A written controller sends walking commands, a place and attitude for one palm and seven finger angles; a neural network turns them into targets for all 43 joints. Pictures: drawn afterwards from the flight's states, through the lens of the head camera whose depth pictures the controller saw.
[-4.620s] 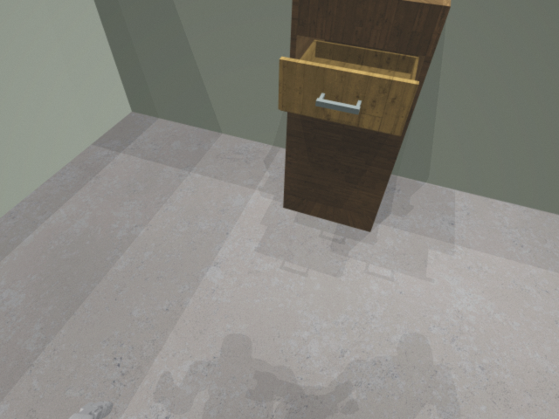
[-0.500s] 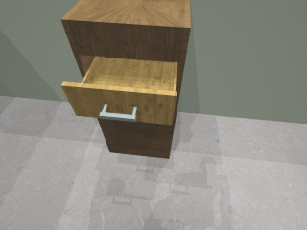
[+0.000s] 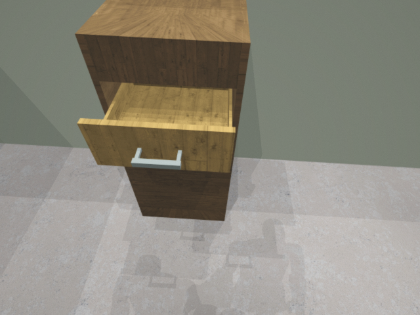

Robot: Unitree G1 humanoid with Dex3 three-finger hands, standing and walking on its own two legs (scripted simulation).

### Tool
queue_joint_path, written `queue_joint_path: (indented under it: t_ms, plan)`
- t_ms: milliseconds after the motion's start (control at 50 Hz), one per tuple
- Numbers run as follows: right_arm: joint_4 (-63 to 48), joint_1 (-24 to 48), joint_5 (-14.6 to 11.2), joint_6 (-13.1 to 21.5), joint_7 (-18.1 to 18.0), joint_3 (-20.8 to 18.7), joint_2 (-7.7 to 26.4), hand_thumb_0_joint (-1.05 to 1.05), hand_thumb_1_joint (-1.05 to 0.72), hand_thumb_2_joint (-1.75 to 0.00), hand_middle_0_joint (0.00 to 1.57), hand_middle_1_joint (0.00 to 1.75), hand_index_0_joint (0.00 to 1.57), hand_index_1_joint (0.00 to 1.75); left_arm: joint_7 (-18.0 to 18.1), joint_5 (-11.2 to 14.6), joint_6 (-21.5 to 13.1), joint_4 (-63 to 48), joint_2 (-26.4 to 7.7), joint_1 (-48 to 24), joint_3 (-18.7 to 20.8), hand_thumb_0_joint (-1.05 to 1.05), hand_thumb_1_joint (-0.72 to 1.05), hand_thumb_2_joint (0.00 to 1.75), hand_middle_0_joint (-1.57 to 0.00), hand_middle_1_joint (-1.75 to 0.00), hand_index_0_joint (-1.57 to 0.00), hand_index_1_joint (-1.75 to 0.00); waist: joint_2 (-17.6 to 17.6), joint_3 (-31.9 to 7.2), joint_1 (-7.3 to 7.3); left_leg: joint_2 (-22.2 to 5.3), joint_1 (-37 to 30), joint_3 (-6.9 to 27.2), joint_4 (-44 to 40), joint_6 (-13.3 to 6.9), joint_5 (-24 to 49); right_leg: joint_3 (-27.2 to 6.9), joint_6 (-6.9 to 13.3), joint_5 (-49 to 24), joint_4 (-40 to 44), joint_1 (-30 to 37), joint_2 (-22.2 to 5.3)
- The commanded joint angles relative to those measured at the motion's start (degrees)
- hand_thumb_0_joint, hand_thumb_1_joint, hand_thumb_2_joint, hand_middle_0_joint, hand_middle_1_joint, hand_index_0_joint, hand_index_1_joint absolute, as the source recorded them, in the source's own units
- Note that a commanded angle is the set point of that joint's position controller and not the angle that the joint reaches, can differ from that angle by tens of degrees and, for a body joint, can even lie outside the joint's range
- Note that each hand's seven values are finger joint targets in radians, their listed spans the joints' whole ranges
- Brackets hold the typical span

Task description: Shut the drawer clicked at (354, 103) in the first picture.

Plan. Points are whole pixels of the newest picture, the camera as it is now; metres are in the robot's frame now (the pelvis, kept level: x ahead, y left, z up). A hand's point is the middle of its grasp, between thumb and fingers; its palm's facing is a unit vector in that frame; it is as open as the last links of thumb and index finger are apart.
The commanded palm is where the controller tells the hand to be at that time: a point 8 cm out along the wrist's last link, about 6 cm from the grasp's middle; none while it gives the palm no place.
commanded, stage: look again from close up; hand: left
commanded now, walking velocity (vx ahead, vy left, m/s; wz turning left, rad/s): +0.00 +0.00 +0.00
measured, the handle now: (157, 158) +0.48 +0.17 -0.03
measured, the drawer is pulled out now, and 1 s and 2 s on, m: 0.18 0.18 0.18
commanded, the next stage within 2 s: shuffle to correct the standing spot in 0.42 s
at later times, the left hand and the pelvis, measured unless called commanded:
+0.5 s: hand out of the picture -0.03 +0.16 -0.17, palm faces +0.01 -0.98 -0.20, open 7.4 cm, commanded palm none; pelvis -0.02 -0.02 +0.00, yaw +0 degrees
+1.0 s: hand out of the picture +0.06 +0.15 -0.19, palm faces +0.01 -0.98 -0.21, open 7.4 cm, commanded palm none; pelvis +0.05 -0.04 -0.02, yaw +0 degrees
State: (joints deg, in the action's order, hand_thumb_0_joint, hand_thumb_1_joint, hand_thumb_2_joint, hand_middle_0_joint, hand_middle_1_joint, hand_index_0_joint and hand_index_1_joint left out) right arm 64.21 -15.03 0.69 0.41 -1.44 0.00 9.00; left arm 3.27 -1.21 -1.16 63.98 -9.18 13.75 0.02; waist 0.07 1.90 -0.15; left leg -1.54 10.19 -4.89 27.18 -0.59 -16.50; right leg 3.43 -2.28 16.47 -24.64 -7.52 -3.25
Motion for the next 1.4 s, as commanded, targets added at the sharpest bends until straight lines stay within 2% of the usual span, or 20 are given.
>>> queue_joint_path:
  t_ms: [0,200,500,640,740,800,840,900,960,980,1000,1020,1040,1120,1240,1300,1320,1340,1360,1380]
  plan:
    - [-5.0,-4.8,0.5,1.5,0.3,-0.6,6.1,0.00,-0.90,-0.90,0.20,0.30,0.20,0.30,-0.4,0.5,-1.1,-3.3,-7.0,4.1,0.5,0.00,0.90,0.90,-0.20,-0.30,-0.20,-0.30,-3.6,-3.4,-0.57,-4.7,0.7,5.0,-0.5,-1.0,15.8,-2.7,4.6,-12.9,-2.4,-1.0,-3.3]
    - [-5.4,-3.3,0.2,0.6,0.5,0.0,6.4,0.00,-0.90,-0.90,0.20,0.30,0.20,0.30,-1.3,0.7,0.5,-3.9,-6.5,3.9,0.2,0.00,0.90,0.90,-0.20,-0.30,-0.20,-0.30,0.5,5.4,0.25,-4.1,5.3,5.7,-5.4,-1.7,2.3,-2.9,3.9,1.4,0.4,-6.2,-2.4]
    - [-2.4,-3.5,-0.1,0.9,0.3,0.1,5.0,0.00,-0.90,-0.90,0.20,0.30,0.20,0.30,-1.4,0.6,-0.1,-2.2,-6.3,5.8,0.2,0.00,0.90,0.90,-0.20,-0.30,-0.20,-0.30,0.8,1.6,0.51,-4.1,0.4,3.9,-4.9,-0.9,9.2,-3.7,3.7,-6.7,2.1,-4.9,-3.6]
    - [-2.3,-4.0,0.6,0.5,0.8,-0.4,4.1,0.00,-0.90,-0.90,0.20,0.30,0.20,0.30,-2.2,0.2,0.2,-1.7,-7.1,7.3,1.3,0.00,0.90,0.90,-0.20,-0.30,-0.20,-0.30,2.4,6.7,0.47,-1.9,5.7,1.2,-0.6,-1.1,-6.1,-6.0,6.2,14.8,4.6,-8.6,-4.0]
    - [-2.7,-4.9,0.6,1.6,0.7,-0.5,3.3,0.00,-0.90,-0.90,0.20,0.30,0.20,0.30,-2.4,0.2,-0.4,-1.4,-7.4,9.2,2.2,0.00,0.90,0.90,-0.20,-0.30,-0.20,-0.30,2.8,5.5,0.40,-1.4,6.0,-0.6,4.0,-1.3,0.3,-6.3,7.8,4.9,1.7,-6.4,-4.9]
    - [-0.9,-9.6,0.6,2.4,0.3,-0.9,5.4,0.00,-0.90,-0.90,0.20,0.30,0.20,0.30,-2.6,0.0,-0.6,-1.9,-6.0,8.0,2.3,0.00,0.90,0.90,-0.20,-0.30,-0.20,-0.30,-4.7,2.2,-1.34,-5.4,-1.7,3.1,1.8,-2.9,13.6,0.5,6.4,-4.4,-8.8,-8.2,-1.2]
    - [1.1,-15.0,0.9,2.6,-0.5,-1.9,8.7,0.00,-0.90,-0.90,0.20,0.30,0.20,0.30,-2.5,-0.1,-1.0,-3.7,-3.4,4.9,1.9,0.00,0.90,0.90,-0.20,-0.30,-0.20,-0.30,-15.5,1.5,-3.26,-13.0,-9.2,13.0,-2.3,-8.3,29.0,5.7,5.0,6.0,-21.8,-17.2,3.5]
    - [1.4,-17.6,1.5,2.6,-0.9,-1.9,8.4,0.00,-0.90,-0.90,0.20,0.30,0.20,0.30,-2.7,0.3,-1.2,-7.2,-3.3,-3.5,2.3,0.00,0.90,0.90,-0.20,-0.30,-0.20,-0.30,-12.3,5.3,-5.25,-19.3,-13.1,19.7,-4.3,-14.1,39.6,1.5,5.9,22.3,-30.6,-29.3,1.0]
    - [-2.0,-5.1,1.2,2.1,-0.9,-1.5,7.9,0.00,-0.90,-0.90,0.20,0.30,0.20,0.30,-3.7,0.5,-1.6,-4.5,-1.5,6.4,2.9,0.00,0.90,0.90,-0.20,-0.30,-0.20,-0.30,-6.6,1.6,3.16,-11.2,1.6,6.6,4.0,-6.6,28.2,3.6,5.1,3.8,-7.3,-5.9,1.7]
    - [-3.0,-3.7,0.2,2.3,-0.7,-1.3,6.7,0.00,-0.90,-0.90,0.20,0.30,0.20,0.30,-3.3,0.2,-1.9,-1.7,-4.5,14.3,3.5,0.00,0.90,0.90,-0.20,-0.30,-0.20,-0.30,2.6,-2.6,6.23,-6.2,9.3,1.9,13.2,-3.4,19.9,-1.3,4.4,-11.4,-3.0,6.4,-1.2]
    - [-5.2,-2.1,-0.3,2.4,-0.5,-0.7,3.4,0.00,-0.90,-0.90,0.20,0.30,0.20,0.30,-2.2,0.1,-2.1,0.3,-9.7,20.4,4.5,0.00,0.90,0.90,-0.20,-0.30,-0.20,-0.30,17.9,-4.8,7.70,-0.3,19.0,-1.7,24.4,-0.3,-7.5,-17.3,7.8,-35.0,2.0,13.2,-15.0]
    - [-5.4,-2.0,-0.5,1.7,-0.9,-0.9,3.5,0.00,-0.90,-0.90,0.20,0.30,0.20,0.30,-1.9,0.8,-2.0,0.4,-9.3,19.1,3.2,0.00,0.90,0.90,-0.20,-0.30,-0.20,-0.30,14.0,-4.8,5.82,-0.3,16.2,3.5,30.8,0.0,-19.1,-20.5,11.9,-53.9,2.3,8.8,-19.9]
    - [-4.1,-5.0,-0.7,1.5,-0.9,-0.9,2.2,0.00,-0.90,-0.90,0.20,0.30,0.20,0.30,-1.7,0.6,-1.9,-0.9,-8.6,13.7,2.5,0.00,0.90,0.90,-0.20,-0.30,-0.20,-0.30,8.5,-5.4,2.97,-1.2,14.1,5.1,30.5,0.6,-18.9,-16.6,15.6,-54.6,0.7,6.2,-19.5]
    - [-3.0,-2.8,-0.6,-0.4,-0.5,-1.1,0.7,0.00,-0.90,-0.90,0.20,0.30,0.20,0.30,-0.7,-0.2,-1.3,-4.3,-6.4,5.5,2.0,0.00,0.90,0.90,-0.20,-0.30,-0.20,-0.30,9.7,2.6,1.22,-1.8,13.9,2.9,24.4,1.4,-13.5,-7.9,13.4,-58.3,-0.4,-1.3,-14.1]
    - [-5.3,-0.1,-0.3,-1.3,-0.2,-1.8,1.5,0.00,-0.90,-0.90,0.20,0.30,0.20,0.30,-0.4,0.1,0.6,-6.6,-9.3,5.3,3.7,0.00,0.90,0.90,-0.20,-0.30,-0.20,-0.30,7.3,-3.2,1.85,1.1,10.3,-0.5,11.6,2.3,-3.6,-6.9,12.6,-51.7,-3.5,3.7,-12.2]
    - [-6.0,-1.8,0.0,-1.3,-0.3,-2.3,3.0,0.00,-0.90,-0.90,0.20,0.30,0.20,0.30,-0.3,0.3,1.2,-8.0,-9.5,3.6,4.0,0.00,0.90,0.90,-0.20,-0.30,-0.20,-0.30,5.8,-4.0,-0.20,0.5,2.0,-0.4,1.1,1.7,8.8,-6.0,10.3,-43.9,-7.4,-0.2,-10.8]
    - [-5.8,-3.2,0.3,-0.9,-0.4,-2.7,4.8,0.00,-0.90,-0.90,0.20,0.30,0.20,0.30,-0.4,0.4,1.5,-8.6,-8.8,3.2,3.8,0.00,0.90,0.90,-0.20,-0.30,-0.20,-0.30,2.5,-5.3,-0.68,-3.1,-4.6,1.6,-0.9,0.1,24.0,-3.9,7.8,-35.0,-10.7,-4.2,-8.1]
    - [-6.5,-3.7,0.6,-0.6,-0.6,-3.1,7.8,0.00,-0.90,-0.90,0.20,0.30,0.20,0.30,-0.4,0.7,1.6,-9.3,-6.5,3.9,3.3,0.00,0.90,0.90,-0.20,-0.30,-0.20,-0.30,-6.1,-7.4,-0.55,-11.6,-9.7,10.1,-0.7,-4.5,43.9,-0.7,4.6,-17.4,-15.3,-9.7,-2.9]
    - [-7.1,-4.2,0.2,-0.5,-0.5,-3.2,9.1,0.00,-0.90,-0.90,0.20,0.30,0.20,0.30,-0.1,0.7,1.9,-9.9,-4.5,4.5,2.7,0.00,0.90,0.90,-0.20,-0.30,-0.20,-0.30,-12.6,-7.2,-0.48,-18.8,-8.2,16.0,-3.9,-11.0,58.3,1.0,2.7,14.4,-23.9,-11.3,1.5]
    - [-7.7,-1.8,0.4,-0.5,-0.6,-2.8,9.1,0.00,-0.90,-0.90,0.20,0.30,0.20,0.30,0.1,0.5,2.3,-10.0,-5.0,3.5,2.6,0.00,0.90,0.90,-0.20,-0.30,-0.20,-0.30,-11.7,-5.5,-0.46,-18.7,-4.6,14.6,-5.6,-13.6,54.8,-2.6,2.9,20.5,-30.2,-11.3,1.7]
